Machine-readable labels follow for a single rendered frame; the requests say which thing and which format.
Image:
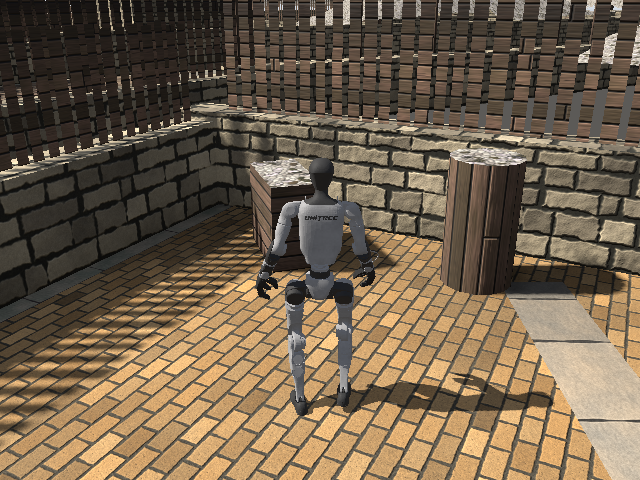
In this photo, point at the left robot hand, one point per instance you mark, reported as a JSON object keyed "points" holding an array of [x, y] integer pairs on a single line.
{"points": [[261, 283]]}

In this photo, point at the left robot upper arm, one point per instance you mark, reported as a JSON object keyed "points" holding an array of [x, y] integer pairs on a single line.
{"points": [[289, 210]]}

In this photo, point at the right robot hand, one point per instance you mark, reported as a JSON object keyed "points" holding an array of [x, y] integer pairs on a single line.
{"points": [[360, 273]]}

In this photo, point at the humanoid robot torso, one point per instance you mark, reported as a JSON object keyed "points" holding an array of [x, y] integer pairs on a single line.
{"points": [[320, 235]]}

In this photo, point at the right robot upper arm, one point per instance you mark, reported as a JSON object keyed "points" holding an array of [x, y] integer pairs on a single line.
{"points": [[352, 211]]}

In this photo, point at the robot right forearm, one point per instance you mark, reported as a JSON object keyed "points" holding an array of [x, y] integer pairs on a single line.
{"points": [[366, 260]]}

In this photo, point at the robot right shin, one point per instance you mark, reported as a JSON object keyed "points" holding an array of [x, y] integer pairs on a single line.
{"points": [[344, 359]]}

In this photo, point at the robot left forearm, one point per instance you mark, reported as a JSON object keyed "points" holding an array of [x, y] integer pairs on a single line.
{"points": [[269, 263]]}

